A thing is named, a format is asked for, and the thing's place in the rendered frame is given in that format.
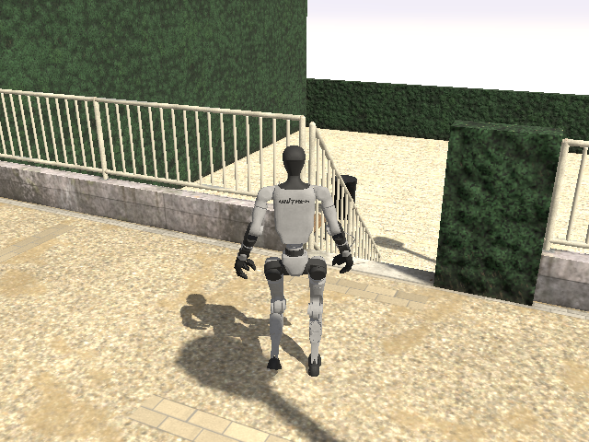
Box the left robot hand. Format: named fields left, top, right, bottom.
left=234, top=257, right=256, bottom=279

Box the left robot upper arm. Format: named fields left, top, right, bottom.
left=248, top=185, right=275, bottom=237

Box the robot left shin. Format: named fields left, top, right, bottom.
left=270, top=298, right=283, bottom=359

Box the right robot hand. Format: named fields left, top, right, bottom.
left=332, top=254, right=353, bottom=273

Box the right robot upper arm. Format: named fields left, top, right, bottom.
left=313, top=185, right=341, bottom=236

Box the right robot forearm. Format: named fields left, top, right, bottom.
left=332, top=221, right=351, bottom=257

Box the robot shin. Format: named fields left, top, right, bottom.
left=270, top=298, right=283, bottom=359
left=309, top=303, right=323, bottom=365

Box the robot right shin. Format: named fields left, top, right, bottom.
left=309, top=303, right=323, bottom=365

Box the left robot forearm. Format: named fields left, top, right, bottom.
left=237, top=222, right=258, bottom=261

